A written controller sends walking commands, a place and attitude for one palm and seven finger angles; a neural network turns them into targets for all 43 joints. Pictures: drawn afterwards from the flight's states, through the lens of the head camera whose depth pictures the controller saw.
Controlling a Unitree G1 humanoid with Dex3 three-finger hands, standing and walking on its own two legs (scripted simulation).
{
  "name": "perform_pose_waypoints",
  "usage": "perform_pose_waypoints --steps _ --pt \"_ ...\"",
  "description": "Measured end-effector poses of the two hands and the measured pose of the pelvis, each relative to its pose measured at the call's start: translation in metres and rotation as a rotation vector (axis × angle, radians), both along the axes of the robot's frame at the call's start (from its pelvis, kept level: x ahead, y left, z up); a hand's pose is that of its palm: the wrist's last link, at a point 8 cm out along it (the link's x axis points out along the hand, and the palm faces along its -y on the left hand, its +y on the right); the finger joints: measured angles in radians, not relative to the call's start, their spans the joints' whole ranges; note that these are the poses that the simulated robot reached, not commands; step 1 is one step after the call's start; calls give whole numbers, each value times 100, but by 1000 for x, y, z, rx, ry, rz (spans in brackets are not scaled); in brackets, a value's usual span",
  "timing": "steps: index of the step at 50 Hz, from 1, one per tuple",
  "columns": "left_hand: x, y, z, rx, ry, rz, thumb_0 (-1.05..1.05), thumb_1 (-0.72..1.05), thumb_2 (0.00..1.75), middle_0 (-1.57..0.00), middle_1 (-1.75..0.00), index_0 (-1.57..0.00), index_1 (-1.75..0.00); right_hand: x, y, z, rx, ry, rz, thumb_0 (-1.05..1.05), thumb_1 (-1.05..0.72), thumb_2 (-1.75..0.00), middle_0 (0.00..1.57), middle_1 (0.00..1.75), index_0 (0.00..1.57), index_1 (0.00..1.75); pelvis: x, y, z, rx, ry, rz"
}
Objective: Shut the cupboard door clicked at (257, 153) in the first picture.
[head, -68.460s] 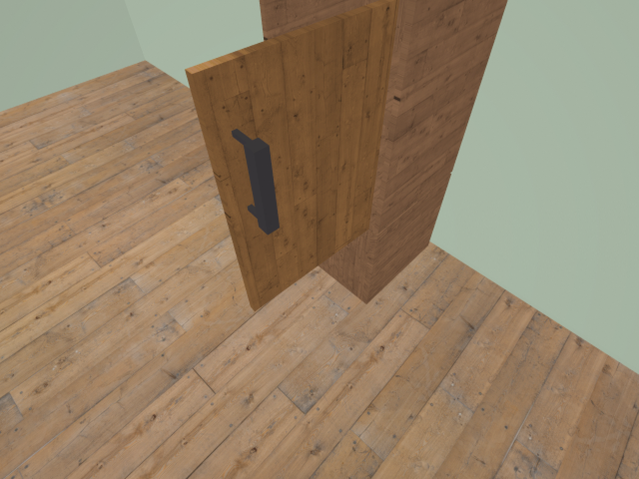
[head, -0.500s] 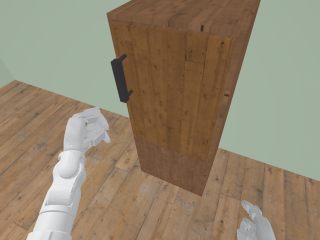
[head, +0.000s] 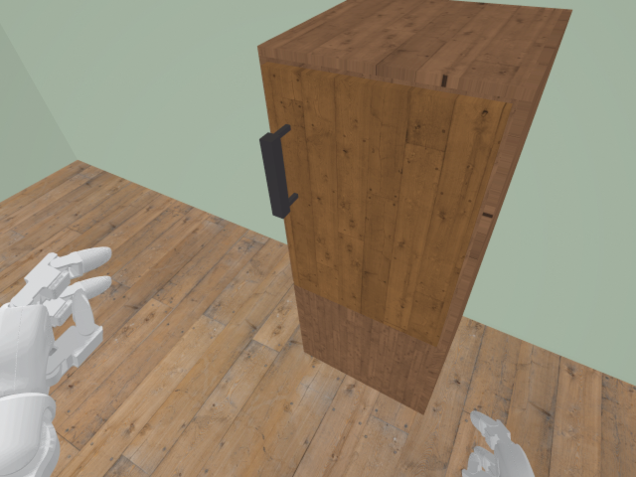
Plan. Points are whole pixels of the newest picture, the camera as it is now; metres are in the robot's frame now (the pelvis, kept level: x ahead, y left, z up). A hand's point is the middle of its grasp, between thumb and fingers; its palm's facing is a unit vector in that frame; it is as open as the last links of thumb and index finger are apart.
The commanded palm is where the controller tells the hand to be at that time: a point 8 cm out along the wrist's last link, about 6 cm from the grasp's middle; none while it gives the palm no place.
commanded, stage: draw the hand back to the body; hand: left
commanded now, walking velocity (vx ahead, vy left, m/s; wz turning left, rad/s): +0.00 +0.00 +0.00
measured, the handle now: (283, 172) +0.64 +0.15 +0.05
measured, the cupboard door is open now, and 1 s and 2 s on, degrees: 1 1 1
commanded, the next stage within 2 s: step back with the hand held close in 0.44 s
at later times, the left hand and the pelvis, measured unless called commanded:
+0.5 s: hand (67, 347) +0.18 +0.27 +0.16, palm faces +0.48 -0.78 -0.40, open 7.4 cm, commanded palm +0.13 +0.30 +0.17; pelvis -0.01 +0.00 +0.00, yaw +0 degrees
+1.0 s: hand (31, 367) +0.16 +0.29 +0.16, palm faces +0.41 -0.76 -0.51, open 7.4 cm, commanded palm +0.10 +0.32 +0.17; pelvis -0.05 +0.02 -0.01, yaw -2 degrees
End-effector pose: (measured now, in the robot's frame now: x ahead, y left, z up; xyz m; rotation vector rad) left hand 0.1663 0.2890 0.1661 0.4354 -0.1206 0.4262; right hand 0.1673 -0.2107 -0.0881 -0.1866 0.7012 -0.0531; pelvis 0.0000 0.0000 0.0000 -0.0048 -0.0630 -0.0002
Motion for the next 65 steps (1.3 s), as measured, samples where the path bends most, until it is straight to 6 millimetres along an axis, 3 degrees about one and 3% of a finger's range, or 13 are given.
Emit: perform_pose_waypoints --steps 9,17,31,38,44,50,57,65 --pt "-33 21 13 71 -14 102 1 90 90 -31 -40 -30 -41 -1 -8 1 -24 -18 -14 2 -90 -90 21 30 20 30 -1 2 -1 -1 -6 2" --pt "-28 13 2 17 -20 77 1 90 90 -23 -32 -22 -33 -2 -10 7 -40 -46 -15 2 -90 -90 21 30 20 30 -7 0 -1 2 -10 1" --pt "-26 14 8 51 -30 53 1 89 90 -22 -30 -21 -31 -10 -10 6 -24 -39 -28 2 -90 -90 21 30 20 30 -9 -1 -1 -8 4 -7" --pt "-20 20 3 94 4 4 1 89 90 -22 -30 -21 -30 -23 -20 2 -61 19 -90 2 -90 -90 21 30 20 30 -17 11 -4 -8 63 -13" --pt "-25 28 10 150 0 -40 1 89 90 -22 -30 -21 -31 -41 -20 4 -81 31 -143 2 -90 -90 21 30 20 30 -30 20 -7 4 70 -25" --pt "-45 34 14 183 -44 -47 1 89 90 -22 -30 -21 -31 -63 -14 6 -77 18 -151 2 -90 -90 21 30 20 30 -50 23 -11 6 66 -27" --pt "-82 36 3 167 -86 -18 1 89 90 -22 -30 -21 -31 -94 -10 1 -81 12 -126 2 -90 -90 21 30 20 30 -77 21 -19 -3 55 -14" --pt "-119 29 3 187 -183 22 1 89 90 -22 -30 -21 -31 -126 -15 -11 -94 23 -76 2 -90 -90 21 30 20 30 -103 9 -28 -8 34 42"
